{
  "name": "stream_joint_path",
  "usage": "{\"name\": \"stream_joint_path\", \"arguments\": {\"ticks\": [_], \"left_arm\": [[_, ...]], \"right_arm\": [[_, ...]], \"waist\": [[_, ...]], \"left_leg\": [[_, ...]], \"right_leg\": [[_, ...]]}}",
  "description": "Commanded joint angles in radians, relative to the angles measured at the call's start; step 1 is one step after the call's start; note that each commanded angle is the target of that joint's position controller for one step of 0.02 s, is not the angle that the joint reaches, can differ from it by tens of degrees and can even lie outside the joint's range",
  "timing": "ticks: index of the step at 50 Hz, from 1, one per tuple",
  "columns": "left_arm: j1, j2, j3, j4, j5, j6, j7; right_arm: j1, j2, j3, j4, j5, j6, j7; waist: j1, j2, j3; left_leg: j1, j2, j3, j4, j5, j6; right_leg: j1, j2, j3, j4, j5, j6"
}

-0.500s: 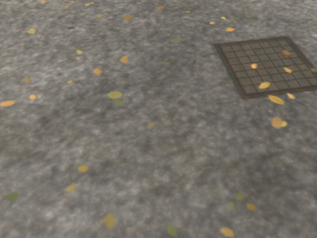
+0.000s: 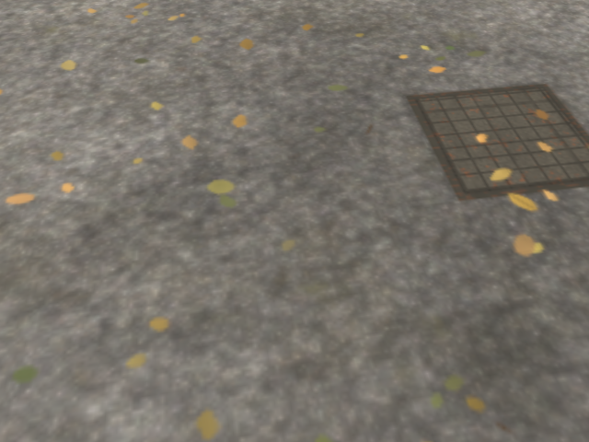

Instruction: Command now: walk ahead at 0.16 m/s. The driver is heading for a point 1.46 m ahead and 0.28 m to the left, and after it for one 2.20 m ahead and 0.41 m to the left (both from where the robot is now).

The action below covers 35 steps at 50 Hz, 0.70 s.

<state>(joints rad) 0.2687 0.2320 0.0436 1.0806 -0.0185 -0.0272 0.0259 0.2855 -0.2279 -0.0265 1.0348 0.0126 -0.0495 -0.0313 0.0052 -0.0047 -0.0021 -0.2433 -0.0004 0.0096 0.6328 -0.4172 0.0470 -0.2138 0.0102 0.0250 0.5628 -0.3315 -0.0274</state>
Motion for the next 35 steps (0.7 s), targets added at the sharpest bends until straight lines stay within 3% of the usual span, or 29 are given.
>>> {"name": "stream_joint_path", "arguments": {"ticks": [1, 2, 3, 4, 5, 6, 7, 9, 11, 13, 14, 15, 16, 17, 20, 26, 35], "left_arm": [[-0.089, 0.153, 0.02, -0.062, 0.002, -0.015, -0.001], [-0.118, 0.118, 0.012, -0.075, 0.002, -0.013, -0.001], [-0.104, 0.062, 0.001, -0.088, 0.014, -0.017, 0.006], [-0.08, 0.055, -0.004, -0.083, 0.023, -0.02, 0.012], [-0.08, 0.064, -0.003, -0.08, 0.015, -0.019, 0.012], [-0.07, 0.063, -0.003, -0.071, 0.008, -0.012, 0.01], [-0.065, 0.06, -0.004, -0.066, 0.006, -0.006, 0.009], [-0.091, 0.053, -0.006, -0.068, 0.0, 0.001, 0.005], [-0.084, 0.039, -0.011, -0.053, -0.007, 0.005, 0.003], [-0.037, 0.053, -0.007, -0.028, 0.002, 0.017, 0.005], [-0.026, 0.096, 0.002, -0.027, 0.012, 0.026, 0.01], [-0.05, 0.136, 0.009, -0.036, 0.009, 0.035, 0.015], [-0.086, 0.125, 0.01, -0.04, 0.002, 0.04, 0.016], [-0.099, 0.101, 0.009, -0.043, 0.0, 0.041, 0.016], [-0.102, 0.104, 0.017, -0.035, 0.007, 0.029, 0.013], [-0.134, 0.1, 0.021, -0.021, 0.006, 0.024, 0.009], [-0.139, 0.093, 0.022, 0.001, 0.01, 0.028, 0.014]], "right_arm": [[0.024, -0.029, -0.002, -0.036, -0.005, -0.028, 0.009], [0.076, -0.074, -0.013, -0.013, -0.013, -0.022, 0.007], [0.108, -0.171, -0.038, 0.004, -0.007, -0.017, 0.009], [0.124, -0.152, -0.025, 0.004, -0.011, -0.015, 0.013], [0.117, -0.099, -0.008, 0.004, -0.023, -0.018, 0.013], [0.109, -0.093, -0.004, 0.004, -0.026, -0.021, 0.014], [0.094, -0.116, -0.009, -0.004, -0.02, -0.022, 0.014], [0.033, -0.118, -0.007, -0.021, -0.013, -0.014, 0.007], [0.0, -0.119, -0.006, -0.02, -0.011, 0.008, 0.002], [0.012, -0.131, -0.01, -0.001, 0.002, 0.019, 0.003], [0.051, -0.141, -0.017, 0.008, 0.0, 0.014, 0.008], [0.079, -0.13, -0.019, 0.011, -0.015, 0.008, 0.013], [0.096, -0.081, -0.01, 0.023, -0.02, 0.008, 0.016], [0.075, -0.077, -0.01, 0.025, -0.018, 0.009, 0.016], [0.044, -0.077, -0.011, 0.02, -0.012, 0.023, 0.008], [0.03, -0.089, -0.013, 0.026, -0.015, 0.044, -0.006], [0.021, -0.081, -0.012, 0.041, -0.016, 0.049, -0.011]], "waist": [[-0.06, -0.136, 0.105], [-0.07, -0.061, 0.077], [-0.039, 0.146, 0.046], [-0.039, 0.236, 0.008], [-0.038, 0.217, 0.017], [-0.032, 0.18, 0.017], [-0.024, 0.139, 0.006], [-0.006, 0.096, -0.002], [0.009, 0.119, -0.016], [0.034, 0.105, -0.024], [0.02, 0.05, -0.047], [-0.015, -0.03, -0.041], [-0.025, -0.07, -0.027], [-0.01, -0.039, -0.007], [0.0, -0.002, -0.026], [-0.01, -0.006, -0.024], [-0.01, 0.002, 0.014]], "left_leg": [[0.008, -0.01, 0.017, -0.124, 0.063, 0.03], [0.116, 0.027, -0.045, -0.187, 0.223, 0.03], [0.148, 0.111, -0.177, -0.226, 0.365, 0.069], [0.197, 0.238, -0.334, -0.265, 0.577, 0.145], [0.222, 0.295, -0.369, -0.264, 0.773, 0.187], [0.247, 0.304, -0.352, -0.245, 0.898, 0.202], [0.276, 0.307, -0.331, -0.227, 0.962, 0.201], [0.255, 0.26, -0.236, -0.213, 1.03, 0.156], [0.197, 0.193, -0.148, -0.203, 1.061, 0.115], [0.132, 0.144, -0.096, -0.197, 0.982, 0.071], [0.107, 0.114, -0.088, -0.217, 0.808, 0.039], [0.078, 0.055, -0.054, -0.241, 0.579, 0.012], [0.051, 0.029, -0.035, -0.257, 0.469, -0.011], [0.036, 0.017, -0.024, -0.243, 0.464, -0.023], [0.052, 0.021, -0.017, -0.208, 0.563, -0.03], [0.104, 0.029, -0.017, -0.218, 0.506, -0.033], [0.088, 0.03, -0.012, -0.247, 0.373, -0.035]], "right_leg": [[-0.114, -0.196, 0.272, -0.225, -0.007, -0.143], [-0.156, -0.121, 0.161, -0.11, 0.133, -0.08], [-0.185, 0.032, -0.039, 0.066, 0.095, 0.008], [-0.218, 0.022, -0.033, 0.134, -0.042, 0.054], [-0.253, -0.002, -0.006, 0.209, -0.181, 0.069], [-0.279, -0.014, 0.004, 0.287, -0.258, 0.078], [-0.307, -0.034, 0.013, 0.322, -0.264, 0.08], [-0.257, -0.064, 0.012, 0.218, -0.176, 0.075], [-0.113, -0.036, -0.03, 0.042, -0.018, 0.071], [0.067, -0.016, -0.044, -0.156, 0.292, 0.05], [0.152, -0.048, 0.001, -0.147, 0.481, 0.032], [0.176, -0.071, 0.016, -0.089, 0.616, 0.002], [0.186, -0.079, 0.02, -0.052, 0.62, -0.033], [0.186, -0.075, 0.024, -0.045, 0.606, -0.041], [0.181, -0.072, 0.031, -0.046, 0.656, -0.041], [0.135, -0.064, 0.024, -0.07, 0.596, -0.033], [0.1, -0.051, 0.018, -0.107, 0.451, -0.023]]}}
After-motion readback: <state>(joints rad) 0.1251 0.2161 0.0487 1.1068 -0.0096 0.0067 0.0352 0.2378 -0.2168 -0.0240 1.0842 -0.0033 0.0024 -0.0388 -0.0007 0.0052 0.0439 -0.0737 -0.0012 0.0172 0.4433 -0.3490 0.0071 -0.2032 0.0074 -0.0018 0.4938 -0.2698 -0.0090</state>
